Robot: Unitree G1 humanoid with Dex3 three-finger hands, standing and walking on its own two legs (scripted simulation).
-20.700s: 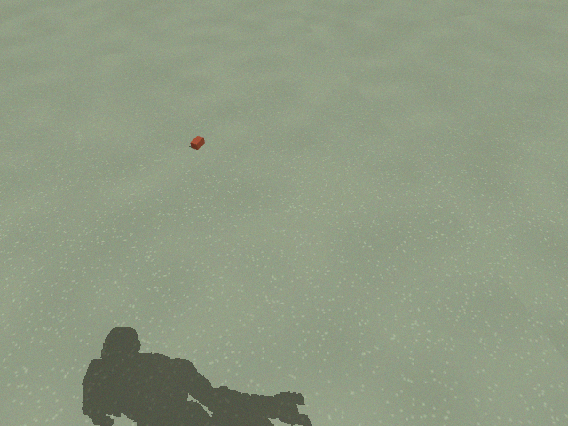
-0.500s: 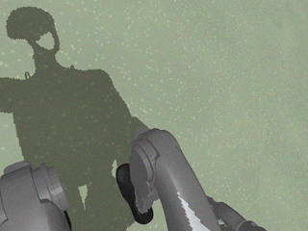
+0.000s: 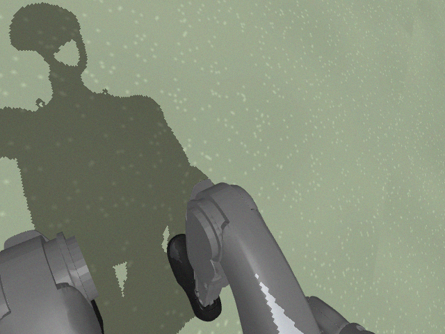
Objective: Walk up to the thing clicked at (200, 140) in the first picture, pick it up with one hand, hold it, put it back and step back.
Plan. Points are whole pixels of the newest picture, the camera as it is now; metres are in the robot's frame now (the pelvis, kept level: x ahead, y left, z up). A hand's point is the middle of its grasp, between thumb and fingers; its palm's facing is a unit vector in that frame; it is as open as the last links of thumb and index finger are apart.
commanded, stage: close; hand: left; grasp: from above
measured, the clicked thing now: out of the picture +0.43 +0.35 -0.28
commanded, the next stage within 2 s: settle in 1.04 s
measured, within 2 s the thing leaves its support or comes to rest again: leaves its support in 1.38 s
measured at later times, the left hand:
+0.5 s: hand out of the picture +0.42 +0.36 -0.25, palm faces -0.44 -0.16 -0.88, open 7.9 cm
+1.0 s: hand out of the picture +0.41 +0.34 -0.25, palm faces -0.41 -0.14 -0.90, open 7.1 cm
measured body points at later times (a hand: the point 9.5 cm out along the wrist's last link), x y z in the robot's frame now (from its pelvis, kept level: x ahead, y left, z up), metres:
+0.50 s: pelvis +0.00 +0.00 +0.00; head +0.27 +0.14 +0.33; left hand +0.44 +0.36 -0.20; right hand +0.08 -0.25 -0.05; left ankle +0.07 +0.13 -0.27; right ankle +0.11 -0.11 -0.27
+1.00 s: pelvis +0.00 +0.00 +0.00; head +0.26 +0.15 +0.33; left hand +0.43 +0.35 -0.20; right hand +0.07 -0.25 -0.05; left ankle +0.07 +0.13 -0.27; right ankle +0.11 -0.11 -0.27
